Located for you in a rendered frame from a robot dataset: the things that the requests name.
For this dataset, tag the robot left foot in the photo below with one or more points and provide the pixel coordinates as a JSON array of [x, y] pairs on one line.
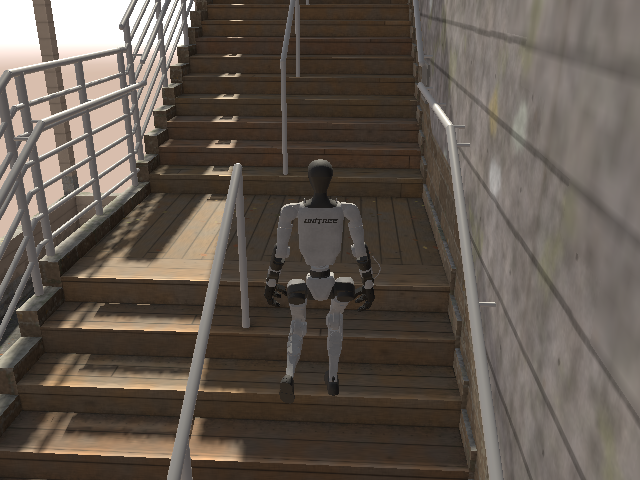
[[287, 389]]

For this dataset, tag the robot right hand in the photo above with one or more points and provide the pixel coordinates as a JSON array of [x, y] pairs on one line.
[[367, 294]]

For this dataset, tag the right robot upper arm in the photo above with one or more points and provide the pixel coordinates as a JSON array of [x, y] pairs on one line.
[[352, 213]]

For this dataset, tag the robot left forearm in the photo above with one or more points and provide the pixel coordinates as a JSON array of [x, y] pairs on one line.
[[275, 268]]

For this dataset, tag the robot left hand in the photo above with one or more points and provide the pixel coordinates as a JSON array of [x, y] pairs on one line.
[[270, 291]]

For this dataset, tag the robot right forearm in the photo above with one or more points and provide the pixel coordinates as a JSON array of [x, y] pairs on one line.
[[365, 269]]

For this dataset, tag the robot torso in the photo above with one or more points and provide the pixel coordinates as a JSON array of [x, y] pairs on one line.
[[320, 237]]

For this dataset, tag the left robot upper arm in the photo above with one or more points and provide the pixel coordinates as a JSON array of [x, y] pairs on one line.
[[288, 213]]

